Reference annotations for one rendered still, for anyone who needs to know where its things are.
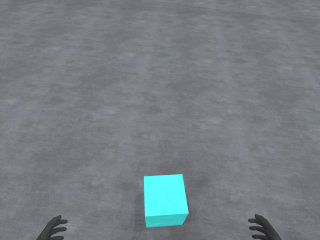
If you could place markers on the carton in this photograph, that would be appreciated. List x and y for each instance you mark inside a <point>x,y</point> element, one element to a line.
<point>165,200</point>

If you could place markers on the left robot hand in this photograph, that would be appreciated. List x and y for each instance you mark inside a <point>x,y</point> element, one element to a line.
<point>49,230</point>

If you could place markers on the right robot hand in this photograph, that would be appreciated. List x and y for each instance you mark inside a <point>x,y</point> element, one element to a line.
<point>267,229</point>

